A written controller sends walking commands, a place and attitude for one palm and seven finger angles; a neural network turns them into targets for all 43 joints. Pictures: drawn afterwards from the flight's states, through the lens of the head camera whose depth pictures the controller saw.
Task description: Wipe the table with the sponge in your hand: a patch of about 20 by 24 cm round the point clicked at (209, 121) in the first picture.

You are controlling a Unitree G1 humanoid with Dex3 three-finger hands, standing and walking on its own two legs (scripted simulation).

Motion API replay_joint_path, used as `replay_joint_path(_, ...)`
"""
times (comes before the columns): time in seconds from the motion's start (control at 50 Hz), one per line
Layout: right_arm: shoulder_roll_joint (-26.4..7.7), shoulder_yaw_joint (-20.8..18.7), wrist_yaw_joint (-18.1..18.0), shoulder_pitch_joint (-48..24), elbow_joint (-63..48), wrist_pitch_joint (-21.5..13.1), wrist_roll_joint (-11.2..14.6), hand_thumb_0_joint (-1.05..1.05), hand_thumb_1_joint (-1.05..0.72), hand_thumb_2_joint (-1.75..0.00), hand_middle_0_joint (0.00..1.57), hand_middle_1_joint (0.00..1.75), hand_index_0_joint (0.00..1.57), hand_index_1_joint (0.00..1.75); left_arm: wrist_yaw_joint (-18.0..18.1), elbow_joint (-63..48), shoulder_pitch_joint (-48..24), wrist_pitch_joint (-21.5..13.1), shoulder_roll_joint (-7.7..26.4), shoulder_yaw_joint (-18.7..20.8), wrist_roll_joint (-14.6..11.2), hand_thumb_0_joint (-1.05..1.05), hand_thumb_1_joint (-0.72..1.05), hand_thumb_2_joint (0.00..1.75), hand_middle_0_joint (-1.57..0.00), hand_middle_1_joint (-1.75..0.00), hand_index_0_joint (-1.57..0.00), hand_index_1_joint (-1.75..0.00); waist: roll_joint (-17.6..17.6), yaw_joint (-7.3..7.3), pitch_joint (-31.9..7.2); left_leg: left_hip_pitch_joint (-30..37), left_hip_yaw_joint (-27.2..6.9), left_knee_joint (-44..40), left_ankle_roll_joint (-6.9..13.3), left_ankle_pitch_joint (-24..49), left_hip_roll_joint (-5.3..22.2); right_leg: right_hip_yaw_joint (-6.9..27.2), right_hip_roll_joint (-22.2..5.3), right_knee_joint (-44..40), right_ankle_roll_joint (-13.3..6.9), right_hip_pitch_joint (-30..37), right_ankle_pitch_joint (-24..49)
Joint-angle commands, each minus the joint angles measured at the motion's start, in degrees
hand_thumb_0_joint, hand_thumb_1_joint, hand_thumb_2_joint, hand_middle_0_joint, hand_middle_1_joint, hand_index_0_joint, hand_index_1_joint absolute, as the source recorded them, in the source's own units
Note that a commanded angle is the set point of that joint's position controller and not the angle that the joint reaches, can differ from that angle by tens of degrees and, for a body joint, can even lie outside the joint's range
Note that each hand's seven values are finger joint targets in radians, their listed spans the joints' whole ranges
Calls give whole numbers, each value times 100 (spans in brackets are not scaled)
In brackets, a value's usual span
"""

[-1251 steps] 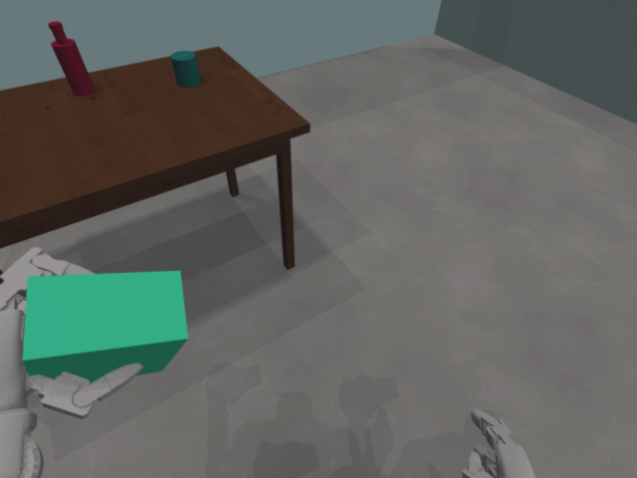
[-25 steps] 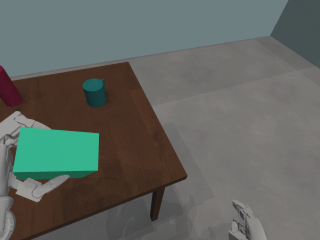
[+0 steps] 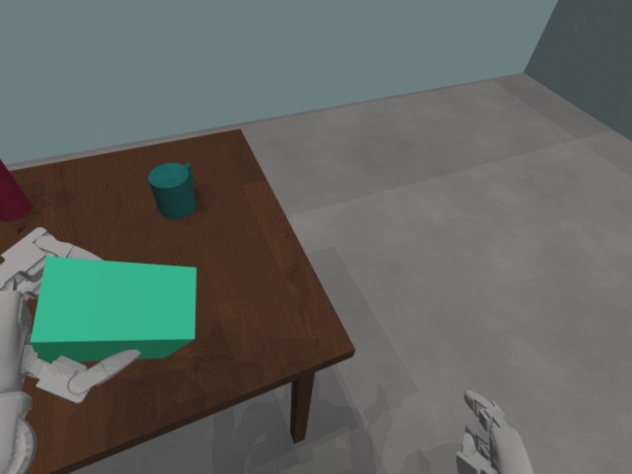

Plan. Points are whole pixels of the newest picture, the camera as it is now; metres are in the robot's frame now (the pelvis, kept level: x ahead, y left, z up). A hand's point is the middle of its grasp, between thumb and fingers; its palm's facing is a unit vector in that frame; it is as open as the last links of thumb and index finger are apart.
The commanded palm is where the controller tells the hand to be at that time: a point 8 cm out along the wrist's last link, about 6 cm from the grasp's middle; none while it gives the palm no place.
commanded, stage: look again from close up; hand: left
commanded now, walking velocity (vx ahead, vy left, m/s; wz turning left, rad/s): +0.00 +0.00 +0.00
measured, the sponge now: (137, 316) +0.23 +0.20 +0.13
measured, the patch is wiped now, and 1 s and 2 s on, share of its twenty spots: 0.00 0.00 0.00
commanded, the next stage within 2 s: turn the palm down, sponge in hand in 0.08 s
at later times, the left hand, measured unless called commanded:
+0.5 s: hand (103, 333) +0.21 +0.23 +0.13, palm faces +0.24 -0.77 -0.59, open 10.6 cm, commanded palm +0.16 +0.27 +0.17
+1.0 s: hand (103, 331) +0.21 +0.23 +0.13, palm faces +0.27 -0.49 -0.83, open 10.6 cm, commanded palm +0.17 +0.25 +0.16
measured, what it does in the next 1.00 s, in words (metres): shifts its weight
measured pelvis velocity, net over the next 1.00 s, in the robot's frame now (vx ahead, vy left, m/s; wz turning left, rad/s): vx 0.00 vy -0.06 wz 0.03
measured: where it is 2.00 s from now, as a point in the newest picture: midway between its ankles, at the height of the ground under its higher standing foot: outside the picture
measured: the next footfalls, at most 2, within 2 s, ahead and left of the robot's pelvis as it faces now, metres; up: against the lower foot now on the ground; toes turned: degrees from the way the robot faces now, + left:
none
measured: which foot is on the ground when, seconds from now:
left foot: down 0.00-1.00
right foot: down 0.00-1.00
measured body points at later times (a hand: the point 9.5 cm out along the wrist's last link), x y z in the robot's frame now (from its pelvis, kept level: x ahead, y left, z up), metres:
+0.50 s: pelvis +0.00 -0.02 -0.01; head +0.02 -0.03 +0.44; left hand +0.19 +0.27 +0.16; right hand +0.20 -0.25 -0.09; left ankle +0.01 +0.06 -0.74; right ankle +0.01 -0.11 -0.74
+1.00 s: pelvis +0.00 -0.06 -0.02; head +0.01 -0.09 +0.43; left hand +0.19 +0.25 +0.18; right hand +0.20 -0.29 -0.11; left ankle +0.01 +0.06 -0.74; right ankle +0.01 -0.11 -0.74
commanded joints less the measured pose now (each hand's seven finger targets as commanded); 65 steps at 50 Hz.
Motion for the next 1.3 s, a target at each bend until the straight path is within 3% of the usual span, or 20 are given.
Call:
replay_joint_path(0.0,-737,-276,-89,-510,-916,-312,34,0,-90,-90,20,30,20,30,141,-1375,-553,-389,950,603,-69,0,10,130,-120,-160,-120,-160,447,-19,-697,-263,-939,-692,-469,648,831,699,-553,-72,-60,716,599)
replay_joint_path(0.14,-713,-276,-103,-498,-928,-256,41,0,-90,-90,20,30,20,30,141,-1358,-416,-341,951,652,-110,0,10,130,-120,-160,-120,-160,336,-20,-799,-216,-886,-586,-441,846,829,731,-610,-116,-60,835,871)
replay_joint_path(0.16,-1203,915,-443,533,-1647,-21,555,0,-90,-90,20,30,20,30,96,-3236,-5429,-1175,5380,1959,-15,0,10,130,-120,-160,-120,-160,2405,-374,-818,-1755,-1304,-1108,-112,-423,854,343,218,989,362,2019,-130)
replay_joint_path(0.18,-651,-333,-271,-585,-312,-299,-246,0,-90,-90,20,30,20,30,-125,-14,-3716,10,2441,1897,614,0,10,130,-120,-160,-120,-160,1900,260,-1202,323,-711,-488,-758,840,626,189,235,967,-167,-91,-416)
replay_joint_path(0.2,-1129,-404,19,-317,-514,-336,-206,0,-90,-90,20,30,20,30,-200,195,-2607,368,1714,823,76,0,10,130,-120,-160,-120,-160,1384,45,-1136,618,-922,-389,-1035,1884,569,-64,70,831,-228,-624,-353)
replay_joint_path(0.24,-1190,-413,69,-559,-504,-299,-75,0,-90,-90,20,30,20,30,-583,11,-1762,841,1401,1030,-407,0,10,130,-120,-160,-120,-160,1020,337,-1311,983,-606,-115,-903,2348,501,-9,-11,483,-195,-389,343)
replay_joint_path(0.28,-1171,-312,203,-767,-592,-204,34,0,-90,-90,20,30,20,30,-892,-65,-1068,1278,969,493,-361,0,10,130,-120,-160,-120,-160,37,325,-1071,619,-501,-112,-791,2313,485,-181,-8,410,-140,-198,695)
replay_joint_path(0.34,-1151,-295,242,-1000,-729,-16,-23,0,-90,-90,20,30,20,30,-909,-651,-539,1155,1302,467,170,0,10,130,-120,-160,-120,-160,-290,259,-962,442,-411,35,-521,2224,458,-135,34,449,-56,-292,796)
replay_joint_path(0.46,-1033,-355,145,-965,-594,93,-175,0,-90,-90,20,30,20,30,22,-1488,-961,-1,2684,1777,474,0,10,130,-120,-160,-120,-160,746,220,-1365,78,-376,424,-434,1024,323,119,104,740,-75,-558,55)
replay_joint_path(0.5,-874,-368,128,-873,-468,56,-185,0,-90,-90,20,30,20,30,325,-1149,-1181,-89,2262,1443,702,0,10,130,-120,-160,-120,-160,1007,91,-1187,-97,-396,562,-400,761,283,84,14,803,-88,-746,-68)
replay_joint_path(0.54,-916,-371,72,-876,-421,72,-146,0,-90,-90,20,30,20,30,405,-835,-1189,71,2249,1309,814,0,10,130,-120,-160,-120,-160,1137,53,-1209,-288,-360,662,-344,569,224,155,-73,801,-80,-743,-95)
replay_joint_path(0.68,-983,-200,-234,-1119,-662,199,92,0,-90,-90,20,30,20,30,-324,-24,-1705,1109,2274,462,1075,0,10,130,-120,-160,-120,-160,201,5,-797,-663,-261,691,-201,35,158,610,-289,352,72,-579,-648)
replay_joint_path(0.86,-935,-310,-206,-1071,-765,297,35,0,-90,-90,20,30,20,30,-128,-316,-916,830,3190,1578,1461,0,10,130,-120,-160,-120,-160,395,387,-1191,-1055,-301,1090,-355,285,209,1431,-607,513,170,-72,36)
replay_joint_path(0.88,-873,-289,-178,-1112,-828,331,50,0,-90,-90,20,30,20,30,-91,-407,-989,863,2805,1256,1480,0,10,130,-120,-160,-120,-160,330,340,-1286,-1114,-291,1094,-342,314,205,1340,-650,614,187,14,191)
replay_joint_path(0.96,-1008,-336,-202,-992,-879,440,130,0,-90,-90,20,30,20,30,30,-57,-604,1284,2942,1265,1684,0,10,130,-120,-160,-120,-160,281,352,-1029,-1205,-279,1139,-327,221,217,1364,-575,590,144,-307,-14)
replay_joint_path(1.08,-1007,-319,-325,-1132,-1052,462,201,0,-90,-90,20,30,20,30,-44,-647,-996,1523,2587,410,2205,0,10,130,-120,-160,-120,-160,262,221,-1266,-838,-258,1072,-195,391,200,1053,-425,667,108,-483,-109)
replay_joint_path(1.16,-1020,-327,-386,-1187,-1006,467,160,0,-90,-90,20,30,20,30,173,-804,-908,1535,3015,669,2665,0,10,130,-120,-160,-120,-160,479,325,-1307,-600,-327,990,-185,577,201,1009,-286,720,5,-614,37)
replay_joint_path(1.18,-952,-293,-373,-1205,-1041,478,157,0,-90,-90,20,30,20,30,215,-945,-1050,1541,2702,397,2729,0,10,130,-120,-160,-120,-160,505,278,-1499,-551,-314,942,-175,661,198,808,-298,791,21,-477,157)
replay_joint_path(1.26,-992,-276,-356,-1295,-949,596,185,0,-90,-90,20,30,20,30,389,-585,-920,1918,2951,601,3046,0,10,130,-120,-160,-120,-160,707,396,-1249,-531,-391,729,-239,710,219,753,-183,733,-73,-553,107)
replay_joint_path(1.28,-935,-249,-351,-1384,-998,620,213,0,-90,-90,20,30,20,30,357,-586,-1047,2040,2550,235,3053,0,10,130,-120,-160,-120,-160,577,336,-1285,-486,-371,685,-232,728,259,609,-212,734,-45,-496,135)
